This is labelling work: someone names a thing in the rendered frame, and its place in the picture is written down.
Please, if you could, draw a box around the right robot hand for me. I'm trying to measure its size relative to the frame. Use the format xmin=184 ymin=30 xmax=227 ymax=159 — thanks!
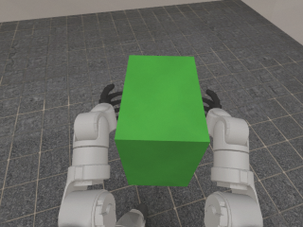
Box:
xmin=202 ymin=89 xmax=222 ymax=118

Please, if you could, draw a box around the left robot hand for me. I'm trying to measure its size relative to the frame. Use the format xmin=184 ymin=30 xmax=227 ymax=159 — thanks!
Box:
xmin=98 ymin=83 xmax=123 ymax=120

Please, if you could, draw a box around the robot right forearm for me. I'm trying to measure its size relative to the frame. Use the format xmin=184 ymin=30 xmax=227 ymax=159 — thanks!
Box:
xmin=205 ymin=108 xmax=263 ymax=221

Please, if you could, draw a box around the right robot upper arm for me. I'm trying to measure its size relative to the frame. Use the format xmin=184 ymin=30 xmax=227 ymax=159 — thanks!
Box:
xmin=204 ymin=191 xmax=263 ymax=227

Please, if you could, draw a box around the left robot upper arm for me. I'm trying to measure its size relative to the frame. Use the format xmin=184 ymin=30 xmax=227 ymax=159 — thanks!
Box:
xmin=58 ymin=189 xmax=116 ymax=227

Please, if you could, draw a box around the robot left forearm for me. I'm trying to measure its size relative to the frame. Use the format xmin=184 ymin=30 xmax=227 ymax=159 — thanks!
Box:
xmin=58 ymin=103 xmax=117 ymax=225

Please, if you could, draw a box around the carton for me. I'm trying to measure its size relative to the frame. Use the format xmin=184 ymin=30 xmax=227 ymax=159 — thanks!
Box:
xmin=115 ymin=55 xmax=210 ymax=187

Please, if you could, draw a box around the robot left shin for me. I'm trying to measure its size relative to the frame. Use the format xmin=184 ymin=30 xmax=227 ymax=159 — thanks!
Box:
xmin=130 ymin=209 xmax=144 ymax=218

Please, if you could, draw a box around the robot left thigh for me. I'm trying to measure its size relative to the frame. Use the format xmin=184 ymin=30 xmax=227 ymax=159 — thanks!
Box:
xmin=115 ymin=212 xmax=146 ymax=227

